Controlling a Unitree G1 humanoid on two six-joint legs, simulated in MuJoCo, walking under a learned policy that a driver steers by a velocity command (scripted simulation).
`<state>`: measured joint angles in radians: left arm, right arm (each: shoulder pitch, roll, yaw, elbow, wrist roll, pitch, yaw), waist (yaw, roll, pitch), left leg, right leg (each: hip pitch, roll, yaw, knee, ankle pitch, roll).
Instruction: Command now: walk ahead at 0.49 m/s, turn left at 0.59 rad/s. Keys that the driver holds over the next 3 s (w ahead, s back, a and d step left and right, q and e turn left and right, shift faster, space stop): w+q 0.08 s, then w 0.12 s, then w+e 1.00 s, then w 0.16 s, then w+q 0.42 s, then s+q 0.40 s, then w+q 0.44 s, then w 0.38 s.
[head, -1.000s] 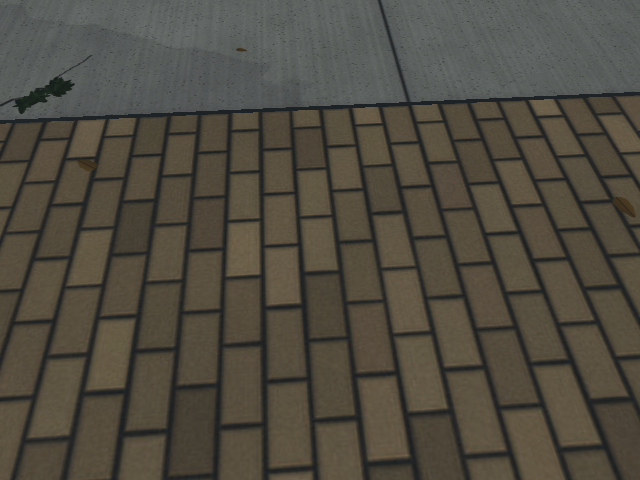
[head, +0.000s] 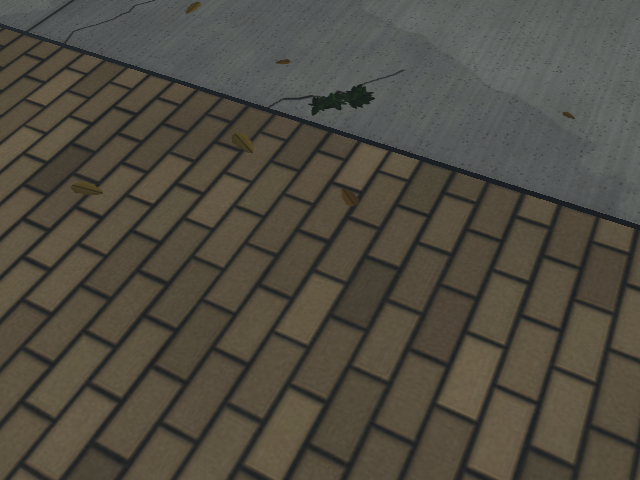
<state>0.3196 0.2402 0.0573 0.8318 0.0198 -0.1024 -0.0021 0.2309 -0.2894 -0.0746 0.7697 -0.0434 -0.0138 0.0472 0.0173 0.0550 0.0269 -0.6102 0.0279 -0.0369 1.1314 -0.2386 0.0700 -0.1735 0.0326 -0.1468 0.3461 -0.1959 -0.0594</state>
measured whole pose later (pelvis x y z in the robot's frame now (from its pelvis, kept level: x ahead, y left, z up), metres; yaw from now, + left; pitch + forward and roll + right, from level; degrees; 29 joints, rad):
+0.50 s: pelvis +0.27 +0.06 +0.00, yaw +2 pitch +0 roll +0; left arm 0.32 0.24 0.06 0.90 0.02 -0.02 -0.03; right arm 0.30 -0.21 -0.04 0.88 -0.02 -0.09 0.00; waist 0.01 -0.03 0.04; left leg -0.15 -0.03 0.15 0.34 -0.20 0.08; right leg -0.54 -0.08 0.01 1.11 -0.26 -0.06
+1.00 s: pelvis +0.54 +0.00 -0.01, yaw -15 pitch +0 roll +0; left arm 0.28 0.26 0.08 0.88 0.00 -0.03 -0.01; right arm 0.19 -0.23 -0.03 0.81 -0.04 -0.07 0.00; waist 0.01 0.01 0.06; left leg -0.51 0.09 -0.02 1.18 -0.31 -0.01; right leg -0.25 0.14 -0.03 0.43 -0.18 -0.15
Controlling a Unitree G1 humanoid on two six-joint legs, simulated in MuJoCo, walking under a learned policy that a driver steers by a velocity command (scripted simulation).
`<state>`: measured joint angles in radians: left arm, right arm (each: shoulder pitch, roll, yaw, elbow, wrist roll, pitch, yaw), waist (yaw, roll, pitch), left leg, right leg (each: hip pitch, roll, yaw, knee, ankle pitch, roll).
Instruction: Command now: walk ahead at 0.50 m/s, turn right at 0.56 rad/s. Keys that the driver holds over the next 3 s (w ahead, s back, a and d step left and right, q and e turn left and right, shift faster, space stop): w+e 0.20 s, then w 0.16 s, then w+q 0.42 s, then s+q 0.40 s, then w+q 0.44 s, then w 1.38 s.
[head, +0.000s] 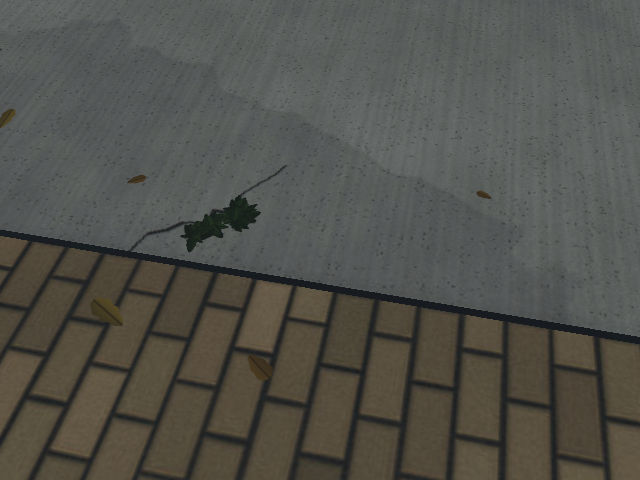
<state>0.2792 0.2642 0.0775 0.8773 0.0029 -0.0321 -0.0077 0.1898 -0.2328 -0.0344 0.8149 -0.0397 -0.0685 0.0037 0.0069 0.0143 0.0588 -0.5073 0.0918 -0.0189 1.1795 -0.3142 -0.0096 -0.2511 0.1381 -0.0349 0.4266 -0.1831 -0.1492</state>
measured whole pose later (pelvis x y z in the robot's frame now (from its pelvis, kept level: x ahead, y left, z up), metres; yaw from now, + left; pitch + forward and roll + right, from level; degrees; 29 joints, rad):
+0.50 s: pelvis +0.29 +0.04 +0.00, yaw -11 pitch +0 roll +0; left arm 0.33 0.28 0.05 0.85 0.04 -0.06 -0.01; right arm 0.22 -0.26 -0.04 0.81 -0.02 -0.06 0.01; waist 0.02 -0.03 0.04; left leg -0.31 -0.06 0.02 0.47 -0.17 0.06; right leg -0.34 0.06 0.05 1.12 -0.35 -0.08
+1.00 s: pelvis +0.49 -0.03 +0.00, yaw +5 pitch +1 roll +1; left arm 0.11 0.23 0.01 0.72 0.02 -0.06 0.03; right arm 0.31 -0.30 -0.09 0.83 -0.01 0.01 -0.01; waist -0.05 0.04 0.07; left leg -0.44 -0.07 -0.04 1.15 -0.50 -0.01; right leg -0.34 -0.03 -0.07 0.48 -0.16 -0.03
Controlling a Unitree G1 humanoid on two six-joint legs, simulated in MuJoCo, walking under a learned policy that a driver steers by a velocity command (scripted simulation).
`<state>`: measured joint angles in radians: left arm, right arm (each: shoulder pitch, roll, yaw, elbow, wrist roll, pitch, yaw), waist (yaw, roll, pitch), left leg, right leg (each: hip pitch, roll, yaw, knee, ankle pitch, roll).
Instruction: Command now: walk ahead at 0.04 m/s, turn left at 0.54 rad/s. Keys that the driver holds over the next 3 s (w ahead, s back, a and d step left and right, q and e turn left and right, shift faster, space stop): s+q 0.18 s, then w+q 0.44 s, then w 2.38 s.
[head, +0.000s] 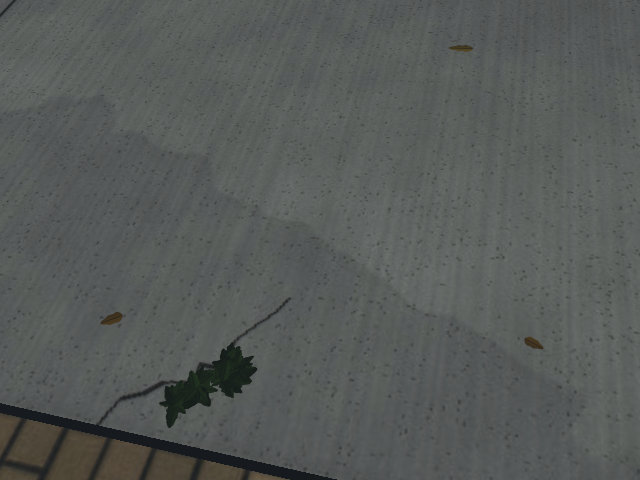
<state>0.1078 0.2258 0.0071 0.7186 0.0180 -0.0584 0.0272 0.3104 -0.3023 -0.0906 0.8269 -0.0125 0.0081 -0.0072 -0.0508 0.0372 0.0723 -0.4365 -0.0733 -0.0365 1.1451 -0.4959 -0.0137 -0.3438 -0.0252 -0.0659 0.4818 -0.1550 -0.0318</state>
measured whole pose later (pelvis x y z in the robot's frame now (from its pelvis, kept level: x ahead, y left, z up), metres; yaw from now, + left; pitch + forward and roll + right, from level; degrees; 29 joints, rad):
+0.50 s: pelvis +0.04 +0.03 +0.01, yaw +18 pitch +0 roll -1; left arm 0.22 0.30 0.06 0.75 0.04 0.01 -0.03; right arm 0.35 -0.26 -0.05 0.75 -0.01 0.02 0.01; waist -0.01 -0.04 0.00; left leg -0.15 -0.05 -0.05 0.40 -0.25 0.08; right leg -0.53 -0.05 -0.02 0.96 -0.27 0.03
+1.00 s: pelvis +0.25 +0.07 +0.01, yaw +27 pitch +1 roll +0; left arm 0.36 0.24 0.04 0.83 0.02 -0.08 -0.01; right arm 0.26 -0.29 -0.04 0.79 -0.04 -0.04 0.04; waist 0.02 0.06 0.01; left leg -0.49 -0.01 -0.05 1.05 -0.26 0.07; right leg -0.13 0.05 -0.05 0.33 -0.21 -0.06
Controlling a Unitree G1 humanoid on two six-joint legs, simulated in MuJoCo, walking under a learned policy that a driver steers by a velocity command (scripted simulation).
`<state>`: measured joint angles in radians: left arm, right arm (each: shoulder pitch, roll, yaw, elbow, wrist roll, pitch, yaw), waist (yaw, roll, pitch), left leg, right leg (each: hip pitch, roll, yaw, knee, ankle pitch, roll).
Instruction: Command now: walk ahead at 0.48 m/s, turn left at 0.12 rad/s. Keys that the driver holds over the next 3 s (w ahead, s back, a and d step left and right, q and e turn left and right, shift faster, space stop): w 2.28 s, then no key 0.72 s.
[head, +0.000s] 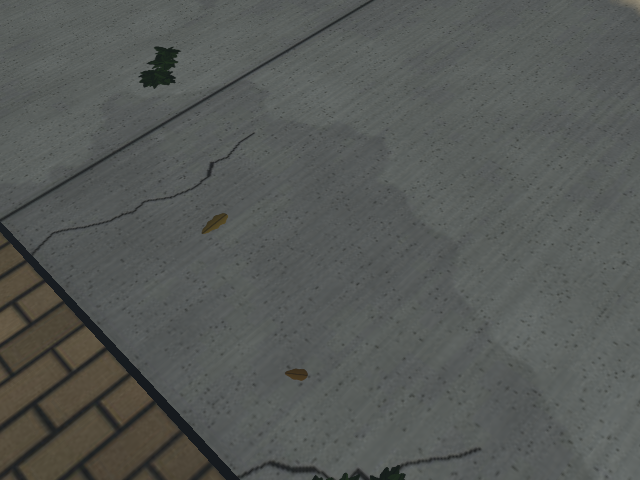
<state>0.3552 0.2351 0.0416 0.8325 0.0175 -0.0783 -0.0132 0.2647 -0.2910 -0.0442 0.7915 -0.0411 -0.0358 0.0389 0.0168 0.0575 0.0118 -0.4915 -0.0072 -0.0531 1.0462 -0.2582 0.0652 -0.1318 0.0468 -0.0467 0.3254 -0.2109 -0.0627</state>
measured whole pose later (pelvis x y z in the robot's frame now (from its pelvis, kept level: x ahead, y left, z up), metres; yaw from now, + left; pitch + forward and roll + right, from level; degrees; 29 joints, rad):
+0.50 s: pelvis +0.28 +0.05 +0.00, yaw +0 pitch -1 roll +0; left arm 0.26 0.26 0.04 0.89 0.03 -0.04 -0.03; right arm 0.31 -0.25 -0.03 0.91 -0.01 -0.08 0.01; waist 0.00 -0.03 0.05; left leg -0.16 -0.08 0.08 0.33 -0.17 0.11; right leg -0.50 -0.07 0.00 1.07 -0.27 -0.05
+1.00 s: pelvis +0.56 +0.00 -0.01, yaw +1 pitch -1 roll +0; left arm 0.21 0.24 0.05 0.93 0.02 -0.07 -0.01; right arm 0.33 -0.23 -0.04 0.99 -0.02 -0.07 0.00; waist -0.02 0.02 0.06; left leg -0.36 0.01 -0.01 1.14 -0.32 0.08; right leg -0.26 0.05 -0.11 0.44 -0.17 -0.10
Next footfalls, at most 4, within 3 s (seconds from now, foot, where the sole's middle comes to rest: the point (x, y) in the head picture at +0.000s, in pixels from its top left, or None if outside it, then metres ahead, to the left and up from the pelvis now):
0.28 left None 0.33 0.10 -0.78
0.86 right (387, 415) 0.64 -0.06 -0.78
1.40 left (308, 304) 0.94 0.12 -0.78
1.94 right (375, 216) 1.24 -0.06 -0.78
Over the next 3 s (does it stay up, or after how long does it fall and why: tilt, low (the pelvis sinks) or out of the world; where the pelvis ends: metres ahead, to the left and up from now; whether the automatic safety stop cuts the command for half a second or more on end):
stays up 1.42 0.03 0.00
